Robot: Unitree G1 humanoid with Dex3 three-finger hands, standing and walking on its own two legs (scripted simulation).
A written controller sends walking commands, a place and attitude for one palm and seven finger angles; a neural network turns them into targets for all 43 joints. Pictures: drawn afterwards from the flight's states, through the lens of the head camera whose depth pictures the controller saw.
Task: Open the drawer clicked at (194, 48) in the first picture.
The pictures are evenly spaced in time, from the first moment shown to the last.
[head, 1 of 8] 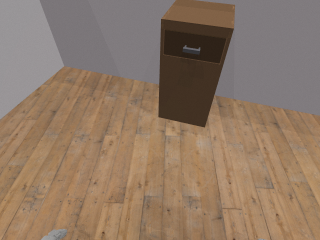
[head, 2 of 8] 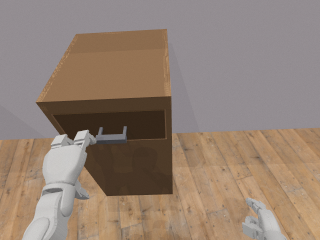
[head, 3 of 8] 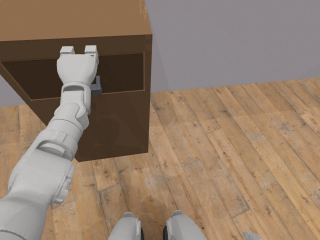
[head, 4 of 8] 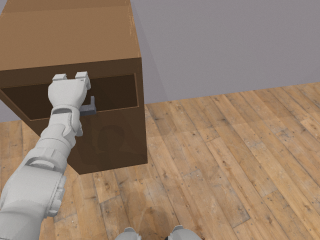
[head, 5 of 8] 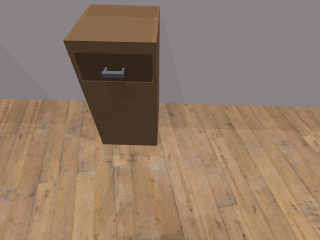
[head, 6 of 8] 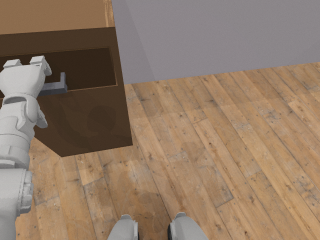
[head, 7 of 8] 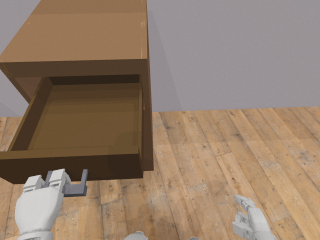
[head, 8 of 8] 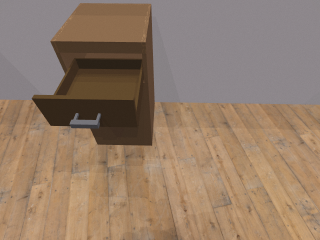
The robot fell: no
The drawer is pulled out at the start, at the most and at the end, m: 0.00 0.30 0.30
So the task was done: yes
